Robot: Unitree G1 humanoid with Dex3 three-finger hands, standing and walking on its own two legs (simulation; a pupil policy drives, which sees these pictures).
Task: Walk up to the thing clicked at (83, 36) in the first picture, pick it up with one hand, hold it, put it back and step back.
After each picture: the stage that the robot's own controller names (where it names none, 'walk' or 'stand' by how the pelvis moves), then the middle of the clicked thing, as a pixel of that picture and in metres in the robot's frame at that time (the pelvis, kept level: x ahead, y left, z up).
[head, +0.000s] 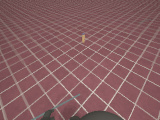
stand; (83, 37) +1.94 +0.25 -0.66
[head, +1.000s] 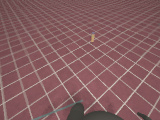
walk; (92, 37) +1.81 +0.13 -0.64
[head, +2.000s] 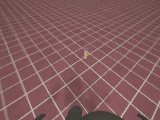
walk; (85, 53) +1.23 +0.15 -0.62
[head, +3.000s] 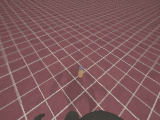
walk; (80, 72) +0.80 +0.12 -0.64
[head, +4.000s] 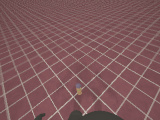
walk; (79, 89) +0.51 +0.19 -0.62
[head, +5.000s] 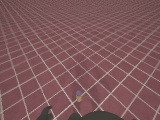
stand; (78, 96) +0.42 +0.15 -0.64
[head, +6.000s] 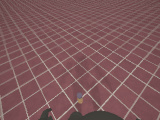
stand; (79, 98) +0.37 +0.14 -0.64
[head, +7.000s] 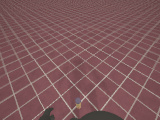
stand; (78, 103) +0.34 +0.14 -0.66
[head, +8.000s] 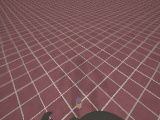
stand; (78, 103) +0.34 +0.13 -0.66
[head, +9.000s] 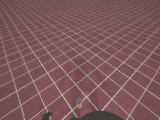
stand; (79, 103) +0.34 +0.13 -0.66
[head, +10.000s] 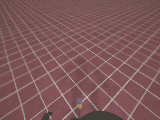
stand; (79, 103) +0.33 +0.13 -0.66
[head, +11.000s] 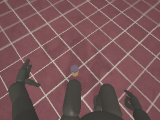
go down; (74, 71) +0.41 +0.15 -0.37
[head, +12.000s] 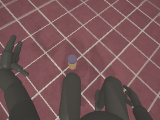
go down; (72, 63) +0.43 +0.17 -0.25
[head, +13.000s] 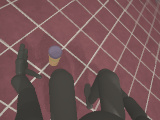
close in; (54, 57) +0.41 +0.21 -0.16
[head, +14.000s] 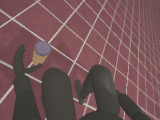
close; (40, 55) +0.42 +0.23 -0.15
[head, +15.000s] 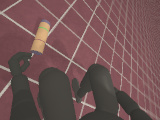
close; (41, 36) +0.58 +0.20 -0.24
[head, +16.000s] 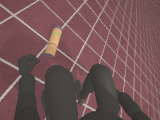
lift; (54, 41) +0.57 +0.13 -0.24
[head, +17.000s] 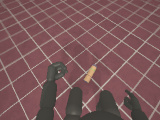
lift; (90, 73) +0.52 -0.01 -0.53
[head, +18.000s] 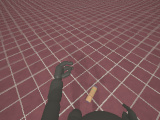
hold; (91, 93) +0.47 -0.05 -0.70
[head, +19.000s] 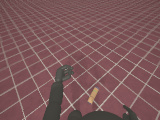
hold; (93, 94) +0.45 -0.07 -0.70
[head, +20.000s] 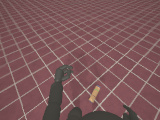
hold; (94, 93) +0.45 -0.09 -0.69
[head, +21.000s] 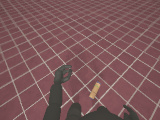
stand; (95, 90) +0.45 -0.11 -0.67
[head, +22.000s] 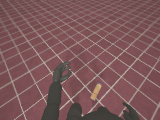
stand; (96, 91) +0.43 -0.12 -0.67
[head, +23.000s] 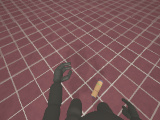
stand; (97, 88) +0.44 -0.13 -0.64
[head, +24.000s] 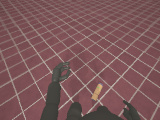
stand; (97, 91) +0.43 -0.14 -0.66
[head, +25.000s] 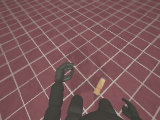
stand; (99, 86) +0.44 -0.14 -0.61
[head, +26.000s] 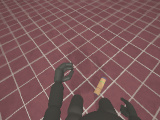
close; (100, 85) +0.44 -0.14 -0.60
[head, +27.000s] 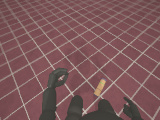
close; (100, 87) +0.44 -0.15 -0.61
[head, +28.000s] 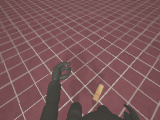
stand; (98, 92) +0.43 -0.15 -0.66
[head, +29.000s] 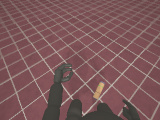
close; (99, 90) +0.43 -0.16 -0.64
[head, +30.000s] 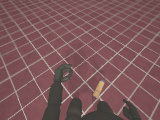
close; (98, 88) +0.43 -0.15 -0.63
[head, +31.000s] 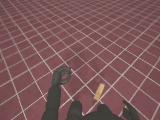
close; (99, 91) +0.43 -0.16 -0.65
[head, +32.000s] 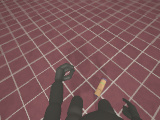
close; (100, 87) +0.43 -0.15 -0.61
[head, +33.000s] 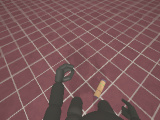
close; (100, 88) +0.43 -0.16 -0.62
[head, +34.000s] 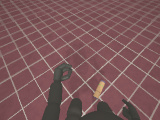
close; (99, 89) +0.42 -0.16 -0.63
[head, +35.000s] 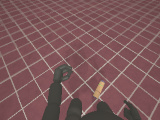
close; (99, 89) +0.43 -0.16 -0.64
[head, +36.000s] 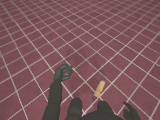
close; (99, 88) +0.43 -0.16 -0.63
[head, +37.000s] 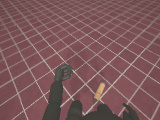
close; (99, 90) +0.42 -0.16 -0.65
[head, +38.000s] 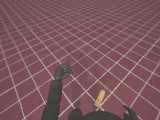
hold; (100, 98) +0.41 -0.16 -0.69
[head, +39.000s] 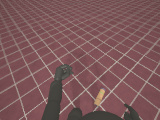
close; (99, 96) +0.41 -0.16 -0.70
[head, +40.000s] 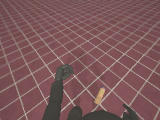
close; (100, 95) +0.41 -0.16 -0.69
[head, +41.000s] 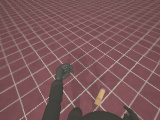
close; (100, 96) +0.41 -0.16 -0.69
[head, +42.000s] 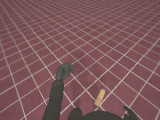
close; (100, 97) +0.41 -0.16 -0.69
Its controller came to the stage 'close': yes
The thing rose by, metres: 0.00
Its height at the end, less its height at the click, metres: -0.09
